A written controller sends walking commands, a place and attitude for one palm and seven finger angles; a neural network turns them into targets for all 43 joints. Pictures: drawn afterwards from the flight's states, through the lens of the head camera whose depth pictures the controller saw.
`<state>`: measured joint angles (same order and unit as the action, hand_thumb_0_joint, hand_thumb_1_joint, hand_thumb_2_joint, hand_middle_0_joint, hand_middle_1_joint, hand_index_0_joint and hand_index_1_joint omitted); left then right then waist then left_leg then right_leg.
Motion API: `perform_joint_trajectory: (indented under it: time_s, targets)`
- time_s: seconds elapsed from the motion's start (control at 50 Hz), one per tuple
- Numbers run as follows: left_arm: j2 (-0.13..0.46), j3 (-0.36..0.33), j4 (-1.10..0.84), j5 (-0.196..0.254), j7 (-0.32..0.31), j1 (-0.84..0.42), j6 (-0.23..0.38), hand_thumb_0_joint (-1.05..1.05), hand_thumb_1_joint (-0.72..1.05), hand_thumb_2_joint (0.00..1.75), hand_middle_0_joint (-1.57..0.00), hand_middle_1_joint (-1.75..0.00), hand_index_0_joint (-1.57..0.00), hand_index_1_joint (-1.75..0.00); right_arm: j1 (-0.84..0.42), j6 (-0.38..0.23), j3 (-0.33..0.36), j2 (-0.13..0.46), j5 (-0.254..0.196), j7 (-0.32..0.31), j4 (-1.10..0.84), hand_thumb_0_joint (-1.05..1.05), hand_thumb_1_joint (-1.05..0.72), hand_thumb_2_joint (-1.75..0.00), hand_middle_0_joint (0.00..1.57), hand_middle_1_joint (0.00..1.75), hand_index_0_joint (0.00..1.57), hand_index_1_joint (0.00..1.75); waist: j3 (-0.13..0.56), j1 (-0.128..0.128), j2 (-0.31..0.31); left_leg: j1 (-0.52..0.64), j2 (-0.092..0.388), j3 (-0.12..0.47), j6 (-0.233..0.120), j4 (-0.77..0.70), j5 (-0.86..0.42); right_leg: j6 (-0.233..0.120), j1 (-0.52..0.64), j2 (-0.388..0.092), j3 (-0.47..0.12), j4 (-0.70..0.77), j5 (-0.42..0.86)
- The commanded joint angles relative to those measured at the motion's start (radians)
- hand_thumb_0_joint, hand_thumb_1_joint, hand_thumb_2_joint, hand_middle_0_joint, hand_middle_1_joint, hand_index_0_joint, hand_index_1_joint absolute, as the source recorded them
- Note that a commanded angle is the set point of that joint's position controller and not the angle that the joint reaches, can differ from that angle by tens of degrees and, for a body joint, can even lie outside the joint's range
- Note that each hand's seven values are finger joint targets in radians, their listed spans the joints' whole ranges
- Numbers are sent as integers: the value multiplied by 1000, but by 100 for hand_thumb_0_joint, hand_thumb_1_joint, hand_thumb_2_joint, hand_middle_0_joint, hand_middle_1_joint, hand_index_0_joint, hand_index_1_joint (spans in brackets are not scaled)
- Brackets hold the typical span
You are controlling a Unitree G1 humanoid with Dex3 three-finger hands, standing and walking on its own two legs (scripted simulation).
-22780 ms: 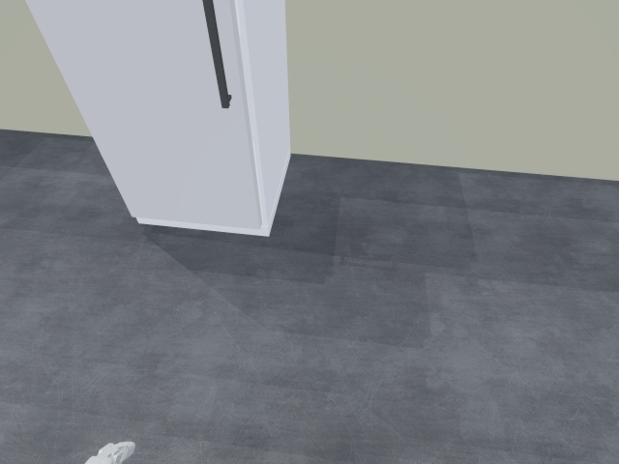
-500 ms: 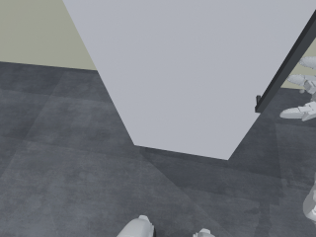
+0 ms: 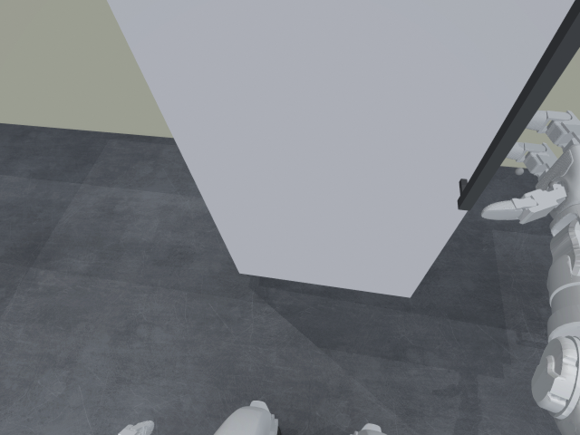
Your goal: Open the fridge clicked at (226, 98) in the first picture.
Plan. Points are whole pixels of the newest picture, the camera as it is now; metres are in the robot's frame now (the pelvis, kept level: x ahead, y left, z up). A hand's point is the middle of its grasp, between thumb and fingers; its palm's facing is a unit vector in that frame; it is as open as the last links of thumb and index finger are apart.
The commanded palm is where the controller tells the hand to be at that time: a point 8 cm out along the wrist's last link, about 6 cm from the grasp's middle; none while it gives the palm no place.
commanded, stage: slide the fingers in behind the handle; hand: right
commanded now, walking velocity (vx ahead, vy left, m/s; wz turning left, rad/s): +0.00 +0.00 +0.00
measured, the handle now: (517, 105) +0.53 -0.21 +0.15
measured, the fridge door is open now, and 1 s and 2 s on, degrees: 0 0 0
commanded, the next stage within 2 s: grip the handle and tug to test in 1.04 s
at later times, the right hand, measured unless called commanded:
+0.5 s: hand (498, 169) +0.47 -0.20 +0.10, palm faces +0.01 +1.00 +0.00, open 13.9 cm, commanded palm +0.44 -0.24 +0.09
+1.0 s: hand (488, 165) +0.47 -0.18 +0.10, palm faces +0.01 +1.00 -0.01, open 13.9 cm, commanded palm +0.44 -0.23 +0.09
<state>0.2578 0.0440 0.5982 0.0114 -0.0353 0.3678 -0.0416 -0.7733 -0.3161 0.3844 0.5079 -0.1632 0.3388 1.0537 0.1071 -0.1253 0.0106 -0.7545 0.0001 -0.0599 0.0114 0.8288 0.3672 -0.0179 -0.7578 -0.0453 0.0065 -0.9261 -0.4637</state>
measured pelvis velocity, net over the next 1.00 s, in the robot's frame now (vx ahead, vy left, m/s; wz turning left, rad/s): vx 0.00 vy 0.01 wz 0.00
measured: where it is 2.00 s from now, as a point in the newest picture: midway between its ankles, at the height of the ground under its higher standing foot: outside the picture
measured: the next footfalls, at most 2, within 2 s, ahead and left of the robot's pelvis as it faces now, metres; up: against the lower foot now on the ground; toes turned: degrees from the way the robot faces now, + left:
none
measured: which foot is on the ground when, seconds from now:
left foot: down 0.00-1.00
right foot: down 0.00-1.00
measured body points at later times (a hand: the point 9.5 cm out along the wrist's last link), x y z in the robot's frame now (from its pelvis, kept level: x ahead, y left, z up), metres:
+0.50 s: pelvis -0.01 +0.01 +0.00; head +0.08 -0.01 +0.44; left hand +0.03 +0.28 -0.11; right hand +0.46 -0.25 +0.10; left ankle +0.01 +0.13 -0.69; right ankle -0.02 -0.10 -0.69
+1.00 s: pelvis +0.00 +0.01 +0.00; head +0.09 +0.00 +0.44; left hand +0.03 +0.27 -0.11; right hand +0.46 -0.24 +0.10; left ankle +0.01 +0.13 -0.69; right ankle -0.02 -0.10 -0.69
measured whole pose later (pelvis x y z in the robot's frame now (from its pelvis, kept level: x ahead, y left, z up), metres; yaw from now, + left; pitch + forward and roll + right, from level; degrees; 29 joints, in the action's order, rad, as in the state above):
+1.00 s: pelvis +0.00 +0.01 +0.00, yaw +0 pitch +16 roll +2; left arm 0.26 0.03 0.62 0.01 -0.03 0.39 -0.03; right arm -0.77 -0.36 0.34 0.44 -0.15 0.26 1.04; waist 0.11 -0.12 0.02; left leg -0.75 0.00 -0.05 0.00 0.83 0.36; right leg -0.01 -0.74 -0.05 0.01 -0.90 -0.45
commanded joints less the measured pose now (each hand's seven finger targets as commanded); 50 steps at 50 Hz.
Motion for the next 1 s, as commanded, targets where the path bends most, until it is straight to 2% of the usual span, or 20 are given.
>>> perform_joint_trajectory:
  time_s: [0.0,0.02,0.1,0.12,0.14,0.16,0.28,0.32,0.44,0.48,0.5,0.52,0.54,0.6,0.64,0.7,0.8,0.88,0.92,0.98]
  targets:
    - [175,-71,-67,-3,-12,126,19,0,90,90,-20,-30,-20,-30,-418,-75,21,229,-14,-13,-251,0,50,-30,30,120,30,120,412,-4,124,196,-42,8,-34,-44,-360,4,289,16,-48,109,505]
    - [177,-72,-66,-2,-11,126,19,0,90,90,-20,-30,-20,-30,-411,-76,31,240,-12,-17,-256,0,50,-30,30,120,30,120,428,5,133,201,-41,10,-32,-45,-358,7,292,15,-47,111,503]
    - [176,-71,-67,0,-13,123,17,0,90,90,-20,-30,-20,-30,-403,-69,29,229,-15,-31,-229,0,50,-30,30,120,30,120,382,-3,74,235,-40,15,-32,-57,-344,-3,229,22,-35,122,422]
    - [175,-70,-66,2,-14,120,17,0,90,90,-20,-30,-20,-30,-410,-69,35,242,-8,-36,-225,0,50,-30,30,120,30,120,373,0,100,228,-38,19,-31,-59,-335,-2,222,24,-32,126,405]
    - [171,-70,-65,0,-13,119,19,0,90,90,-20,-30,-20,-30,-420,-68,11,210,-6,-38,-223,0,50,-30,30,120,30,120,368,-8,105,225,-37,21,-29,-62,-328,-4,220,26,-29,127,389]
    - [175,-71,-63,0,-14,123,20,0,90,90,-20,-30,-20,-30,-426,-72,33,240,-1,-43,-224,0,50,-30,30,120,30,120,372,-1,93,230,-37,20,-31,-61,-320,-3,216,25,-34,129,381]
    - [171,-70,-61,0,-17,122,26,0,90,90,-20,-30,-20,-30,-421,-84,30,234,0,-43,-193,0,50,-30,30,120,30,120,382,-7,70,268,-34,40,-26,-69,-324,-10,180,31,-18,125,339]
    - [171,-69,-59,1,-17,123,29,0,90,90,-20,-30,-20,-30,-442,-94,36,244,-1,-42,-211,0,50,-30,30,120,30,120,398,-4,101,270,-33,40,-28,-66,-324,-9,189,32,-18,126,339]
    - [170,-71,-60,2,-15,122,32,0,90,90,-20,-30,-20,-30,-428,-87,5,208,-1,-39,-203,0,50,-30,30,120,30,120,389,-9,81,270,-33,39,-26,-68,-326,-10,181,32,-17,130,335]
    - [170,-71,-59,2,-15,118,31,0,90,90,-20,-30,-20,-30,-431,-82,3,203,1,-45,-200,0,50,-30,30,120,30,120,378,-6,112,245,-33,35,-28,-69,-308,-7,194,31,-17,132,329]
    - [170,-71,-57,1,-15,124,31,0,90,90,-20,-30,-20,-30,-441,-83,2,200,-2,-50,-195,0,50,-30,30,120,30,120,366,-12,89,241,-35,34,-30,-69,-306,-10,193,31,-22,128,332]
    - [169,-73,-56,2,-15,123,33,0,90,90,-20,-30,-20,-30,-478,-88,-12,187,-1,-54,-221,0,50,-30,30,120,30,120,386,-21,94,235,-34,34,-26,-70,-307,-9,208,29,-23,130,334]
    - [168,-76,-54,0,-14,125,35,0,90,90,-20,-30,-20,-30,-460,-92,-5,186,0,-59,-233,0,50,-30,30,120,30,120,403,-9,114,232,-35,31,-29,-67,-313,-6,232,29,-26,129,357]
    - [169,-74,-52,-3,-12,130,34,0,90,90,-20,-30,-20,-30,-440,-95,10,196,0,-75,-210,0,50,-30,30,120,30,120,383,-8,69,246,-36,29,-29,-63,-329,-8,209,28,-26,127,369]
    - [167,-77,-58,-1,-8,125,35,0,90,90,-20,-30,-20,-30,-438,-100,5,185,9,-84,-232,0,50,-30,30,120,30,120,412,3,103,244,-35,29,-30,-59,-329,-3,232,30,-27,131,380]
    - [169,-73,-55,-3,-9,128,31,0,90,90,-20,-30,-20,-30,-430,-98,23,213,18,-95,-198,0,50,-30,30,120,30,120,373,0,61,260,-35,34,-30,-63,-328,-8,188,31,-23,130,360]
    - [168,-72,-57,-3,-11,127,32,0,90,90,-20,-30,-20,-30,-462,-101,9,206,24,-92,-195,0,50,-30,30,120,30,120,374,-12,63,254,-33,36,-29,-64,-318,-9,190,30,-23,130,343]
    - [163,-77,-58,-2,-6,120,37,0,90,90,-20,-30,-20,-30,-457,-116,-30,147,13,-81,-251,0,50,-30,30,120,30,120,437,-4,141,223,-36,27,-33,-54,-343,3,285,26,-27,126,419]
    - [164,-79,-52,-3,-4,127,36,0,90,90,-20,-30,-20,-30,-429,-111,-31,131,5,-80,-233,0,50,-30,30,120,30,120,435,-4,111,214,-38,22,-32,-55,-352,4,291,22,-31,120,441]
    - [170,-78,-52,0,-6,126,28,0,90,90,-20,-30,-20,-30,-399,-89,0,168,7,-86,-189,0,50,-30,30,120,30,120,377,4,67,239,-37,21,-32,-61,-341,0,227,26,-29,135,399]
